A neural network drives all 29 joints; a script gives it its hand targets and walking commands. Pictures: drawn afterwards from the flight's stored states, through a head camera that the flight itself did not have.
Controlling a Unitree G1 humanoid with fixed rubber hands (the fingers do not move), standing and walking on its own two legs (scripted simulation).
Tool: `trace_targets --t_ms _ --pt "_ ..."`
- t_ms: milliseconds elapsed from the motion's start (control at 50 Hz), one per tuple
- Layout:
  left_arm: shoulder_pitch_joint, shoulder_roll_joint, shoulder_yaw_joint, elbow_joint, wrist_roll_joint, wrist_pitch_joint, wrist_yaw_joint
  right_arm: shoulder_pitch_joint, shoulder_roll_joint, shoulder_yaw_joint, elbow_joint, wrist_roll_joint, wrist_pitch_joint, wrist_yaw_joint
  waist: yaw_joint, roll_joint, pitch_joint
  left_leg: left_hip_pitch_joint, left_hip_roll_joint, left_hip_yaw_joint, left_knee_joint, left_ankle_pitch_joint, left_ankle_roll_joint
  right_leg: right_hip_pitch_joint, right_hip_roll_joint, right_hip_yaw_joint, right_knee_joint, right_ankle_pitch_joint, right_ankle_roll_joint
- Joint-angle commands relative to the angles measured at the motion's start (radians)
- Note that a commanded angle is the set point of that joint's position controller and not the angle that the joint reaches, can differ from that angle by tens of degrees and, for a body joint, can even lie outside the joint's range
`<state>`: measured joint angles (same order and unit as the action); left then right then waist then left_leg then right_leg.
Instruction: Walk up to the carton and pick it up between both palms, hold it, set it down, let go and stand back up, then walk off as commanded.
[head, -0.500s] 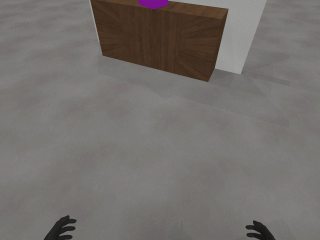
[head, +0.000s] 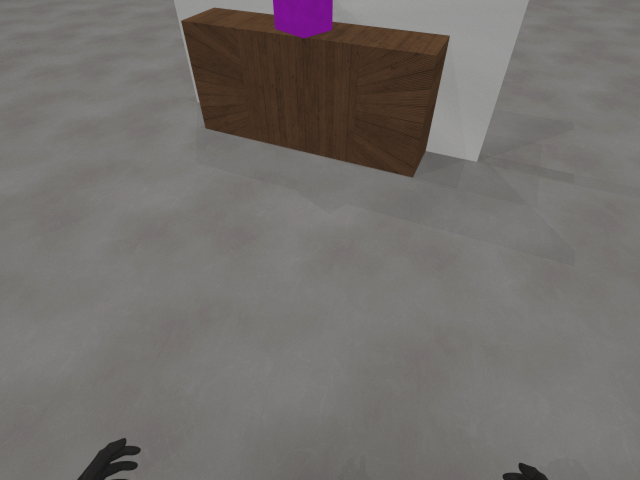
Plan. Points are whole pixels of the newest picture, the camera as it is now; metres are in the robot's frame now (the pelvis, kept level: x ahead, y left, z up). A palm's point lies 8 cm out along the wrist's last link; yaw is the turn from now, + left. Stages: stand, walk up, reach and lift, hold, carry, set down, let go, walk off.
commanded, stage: walk up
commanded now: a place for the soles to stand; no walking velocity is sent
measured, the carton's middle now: out of the picture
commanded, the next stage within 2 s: none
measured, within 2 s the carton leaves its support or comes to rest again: neither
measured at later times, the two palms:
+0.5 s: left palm (110, 470) +0.18 +0.25 -0.04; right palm (564, 392) +0.27 -0.35 -0.08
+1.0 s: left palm (143, 328) +0.41 +0.29 -0.08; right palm (527, 332) +0.36 -0.33 -0.06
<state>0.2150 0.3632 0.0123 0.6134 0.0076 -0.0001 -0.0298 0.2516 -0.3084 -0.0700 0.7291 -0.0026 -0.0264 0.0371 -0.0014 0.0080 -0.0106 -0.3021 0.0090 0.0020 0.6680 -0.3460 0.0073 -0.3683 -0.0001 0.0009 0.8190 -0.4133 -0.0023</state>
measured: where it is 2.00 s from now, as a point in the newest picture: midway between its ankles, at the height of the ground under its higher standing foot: (321, 378)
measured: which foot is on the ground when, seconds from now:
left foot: down 0.00-0.16, up 0.18-0.64, down 0.66-1.00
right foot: up 0.00-0.14, down 0.16-0.70, up 0.72-1.00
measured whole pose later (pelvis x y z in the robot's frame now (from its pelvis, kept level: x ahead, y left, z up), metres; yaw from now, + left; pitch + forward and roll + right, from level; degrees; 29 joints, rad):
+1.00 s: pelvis +0.32 -0.01 +0.01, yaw +0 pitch -2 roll +0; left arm 0.38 0.43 0.03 0.62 0.01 -0.04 -0.05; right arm 0.46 -0.42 -0.06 0.62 -0.02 -0.05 0.04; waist -0.03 -0.04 0.03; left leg -0.23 0.04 0.03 0.60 -0.34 0.01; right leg -0.62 -0.02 0.05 1.07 -0.31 0.00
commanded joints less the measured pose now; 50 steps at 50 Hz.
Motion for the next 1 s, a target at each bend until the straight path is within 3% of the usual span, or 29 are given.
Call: trace_targets --t_ms 0,40,60,100,120,140,160,180,220,260,320,360,440,480,500,540,580,620,640,660,680,700,740,760,780,800,860,900,980 --pt "-0.033 0.219 0.096 -0.113 0.019 -0.068 -0.024 0.042 -0.338 -0.111 -0.147 -0.081 -0.075 -0.014 -0.060 0.153 0.032 0.379 0.355 -0.447 -0.414 -0.471 0.274 -0.513 -0.120 0.106 0.260 -0.077 -0.036" --pt "-0.047 0.212 0.085 -0.122 0.011 -0.073 -0.042 0.004 -0.338 -0.114 -0.165 -0.078 -0.083 -0.015 -0.053 0.118 0.054 0.259 0.323 -0.346 -0.415 -0.408 0.250 -0.391 -0.137 0.061 0.117 -0.041 -0.040" --pt "-0.020 0.210 0.085 -0.119 0.005 -0.071 -0.048 -0.077 -0.351 -0.119 -0.197 -0.087 -0.081 -0.017 -0.004 0.155 0.039 0.155 0.331 -0.334 -0.362 -0.388 0.229 -0.267 -0.162 0.122 0.021 -0.069 -0.060" --pt "0.281 0.220 0.099 -0.014 -0.001 -0.067 -0.037 -0.250 -0.328 -0.115 -0.228 -0.077 -0.066 0.000 0.165 0.179 -0.125 -0.114 0.220 -0.088 -0.097 -0.394 0.151 0.277 -0.105 0.009 -0.212 0.039 -0.094" --pt "0.416 0.249 0.113 0.066 0.003 -0.079 -0.022 -0.225 -0.251 -0.087 -0.229 -0.082 -0.050 0.006 0.194 -0.009 -0.128 -0.262 0.087 0.032 0.195 -0.411 0.121 0.446 0.006 -0.021 -0.232 -0.042 -0.068" --pt "0.437 0.306 0.123 0.078 0.017 -0.074 -0.004 -0.193 -0.146 -0.043 -0.232 -0.080 -0.045 0.018 0.220 -0.261 -0.024 -0.579 -0.003 0.085 0.547 -0.396 0.073 0.512 -0.141 0.282 -0.344 -0.276 -0.089" --pt "0.298 0.336 0.112 0.008 0.019 -0.069 0.008 -0.208 -0.191 -0.050 -0.276 -0.054 -0.042 0.016 0.138 -0.256 0.093 -0.764 -0.038 -0.041 0.636 -0.336 0.025 0.367 -0.348 0.842 -0.667 -0.604 -0.178" --pt "0.196 0.362 0.127 -0.030 0.004 -0.067 0.030 -0.253 -0.293 -0.086 -0.315 -0.049 -0.038 0.012 0.105 -0.122 0.213 -0.724 0.041 -0.119 0.671 -0.279 0.014 0.204 -0.438 1.041 -0.828 -0.866 -0.251" --pt "0.152 0.374 0.122 -0.045 0.023 -0.092 0.042 -0.159 -0.334 -0.094 -0.270 -0.035 -0.023 0.034 0.028 -0.036 0.192 -0.581 0.088 -0.096 0.635 -0.123 0.020 0.146 -0.378 0.809 -0.713 -0.642 -0.256" --pt "0.108 0.349 0.113 -0.045 0.020 -0.093 0.047 -0.102 -0.326 -0.091 -0.225 -0.037 -0.024 0.040 0.022 -0.207 0.207 -0.526 0.121 -0.095 0.513 -0.057 0.008 0.131 -0.297 0.607 -0.654 -0.503 -0.232" --pt "0.125 0.341 0.118 -0.049 0.024 -0.096 0.040 -0.139 -0.329 -0.095 -0.237 -0.049 -0.013 0.052 0.046 -0.251 0.219 -0.485 0.093 -0.052 0.471 0.065 0.001 0.086 -0.264 0.512 -0.670 -0.451 -0.237" --pt "0.159 0.313 0.116 -0.043 0.014 -0.102 0.046 -0.183 -0.336 -0.086 -0.255 -0.046 -0.009 0.051 0.046 -0.067 0.255 -0.525 0.096 -0.081 0.425 0.041 -0.001 0.146 -0.309 0.570 -0.678 -0.415 -0.224" --pt "0.271 0.301 0.118 -0.053 0.027 -0.107 0.048 -0.242 -0.293 -0.063 -0.268 -0.041 -0.024 0.058 0.119 -0.209 0.227 -0.592 0.107 -0.047 0.240 0.016 0.004 0.375 -0.283 0.474 -0.621 -0.158 -0.231" --pt "0.297 0.294 0.114 -0.048 0.022 -0.097 0.052 -0.311 -0.285 -0.061 -0.289 -0.037 -0.028 0.066 0.147 -0.134 0.191 -0.557 0.088 -0.027 0.200 0.019 0.003 0.403 -0.262 0.456 -0.589 -0.097 -0.243" --pt "0.268 0.314 0.113 -0.054 0.028 -0.097 0.049 -0.296 -0.285 -0.063 -0.299 -0.035 -0.030 0.071 0.123 -0.192 0.174 -0.499 0.102 -0.046 0.146 0.007 0.011 0.400 -0.271 0.413 -0.563 -0.030 -0.252" --pt "0.272 0.301 0.115 -0.052 0.025 -0.091 0.053 -0.317 -0.278 -0.062 -0.305 -0.040 -0.035 0.066 0.137 -0.157 0.188 -0.497 0.083 -0.019 0.088 0.015 0.018 0.408 -0.282 0.415 -0.522 0.114 -0.253" --pt "0.258 0.303 0.109 -0.037 0.025 -0.083 0.050 -0.281 -0.264 -0.056 -0.284 -0.038 -0.041 0.061 0.131 -0.255 0.195 -0.427 0.070 0.018 0.043 0.031 0.018 0.377 -0.269 0.338 -0.476 0.276 -0.232" --pt "0.151 0.300 0.107 -0.080 0.016 -0.078 0.045 -0.146 -0.292 -0.067 -0.236 -0.025 -0.048 0.051 0.027 -0.148 0.136 -0.155 0.064 -0.014 -0.104 0.090 0.014 0.257 -0.273 0.296 -0.376 0.368 -0.200" --pt "0.131 0.311 0.098 -0.074 0.004 -0.077 0.040 -0.064 -0.279 -0.070 -0.199 -0.031 -0.055 0.041 -0.008 -0.155 0.076 0.059 0.012 0.058 -0.167 0.214 0.023 0.147 -0.204 0.177 -0.271 0.353 -0.149" --pt "0.091 0.267 0.092 -0.102 0.012 -0.078 0.039 0.178 -0.375 -0.110 -0.156 -0.041 -0.066 0.018 -0.143 0.006 -0.082 0.435 0.074 -0.097 -0.163 0.085 0.053 -0.073 -0.102 0.112 0.167 0.355 -0.106" --pt "0.179 0.160 0.062 -0.143 -0.018 -0.093 0.030 0.263 -0.484 -0.138 -0.157 -0.065 -0.071 -0.004 -0.156 0.330 -0.301 0.735 0.348 -0.542 -0.210 -0.200 0.155 -0.366 0.031 0.037 0.539 0.059 -0.035" --pt "0.156 0.235 0.082 -0.164 -0.027 -0.088 0.046 0.276 -0.463 -0.128 -0.187 -0.053 -0.058 -0.014 -0.169 0.280 -0.348 0.697 0.452 -0.801 -0.348 -0.335 0.240 -0.436 0.050 0.120 0.590 -0.161 -0.039" --pt "0.047 0.302 0.094 -0.156 -0.001 -0.079 0.040 0.200 -0.415 -0.105 -0.183 -0.038 -0.055 -0.019 -0.135 0.028 -0.079 0.491 0.439 -0.648 -0.401 -0.467 0.225 -0.532 -0.028 0.136 0.629 -0.061 -0.043" --pt "0.067 0.277 0.092 -0.145 -0.001 -0.082 0.029 0.173 -0.387 -0.088 -0.203 -0.042 -0.058 -0.030 -0.101 0.024 -0.073 0.490 0.378 -0.504 -0.368 -0.272 0.162 -0.527 -0.056 0.120 0.578 0.015 -0.048" --pt "0.104 0.253 0.085 -0.115 0.004 -0.078 0.019 0.133 -0.379 -0.087 -0.204 -0.038 -0.063 -0.032 -0.078 0.081 -0.081 0.433 0.347 -0.384 -0.341 -0.100 0.188 -0.482 -0.079 0.120 0.532 0.013 -0.030" --pt "0.110 0.262 0.092 -0.109 0.005 -0.070 0.011 0.112 -0.377 -0.085 -0.222 -0.039 -0.066 -0.030 -0.064 0.105 -0.050 0.341 0.310 -0.309 -0.356 -0.127 0.182 -0.432 -0.094 0.098 0.487 0.033 -0.015" --pt "0.134 0.223 0.089 -0.098 0.008 -0.048 -0.004 0.115 -0.333 -0.071 -0.242 -0.037 -0.082 -0.025 -0.031 0.163 0.035 0.209 0.307 -0.244 -0.421 -0.125 0.171 -0.398 -0.101 0.124 0.376 0.116 0.002" --pt "0.103 0.227 0.092 -0.098 0.002 -0.037 -0.019 0.064 -0.350 -0.074 -0.261 -0.042 -0.084 -0.017 -0.025 0.207 0.054 0.205 0.301 -0.190 -0.434 -0.214 0.217 -0.414 -0.103 0.106 0.263 0.152 0.015" --pt "0.008 0.251 0.094 -0.117 0.014 -0.041 -0.043 0.127 -0.364 -0.080 -0.261 -0.032 -0.070 -0.017 -0.093 0.208 0.106 0.282 0.316 -0.113 -0.444 -0.233 0.221 -0.443 -0.112 0.030 0.020 0.230 0.013"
